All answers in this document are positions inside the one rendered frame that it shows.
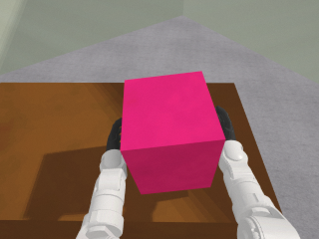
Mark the carton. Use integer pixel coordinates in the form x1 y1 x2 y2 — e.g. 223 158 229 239
120 71 226 195

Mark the robot right forearm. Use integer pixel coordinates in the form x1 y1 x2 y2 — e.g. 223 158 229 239
218 140 300 239

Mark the right robot hand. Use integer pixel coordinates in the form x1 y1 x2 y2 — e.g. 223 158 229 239
214 106 236 141

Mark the robot left forearm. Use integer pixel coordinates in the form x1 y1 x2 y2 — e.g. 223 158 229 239
76 149 128 239

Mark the left robot hand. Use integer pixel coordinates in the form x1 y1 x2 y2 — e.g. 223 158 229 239
106 118 123 151

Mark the right robot upper arm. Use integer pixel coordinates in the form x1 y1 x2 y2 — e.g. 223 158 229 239
237 215 300 239

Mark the pedestal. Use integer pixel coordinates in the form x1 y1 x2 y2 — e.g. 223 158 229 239
0 83 282 239

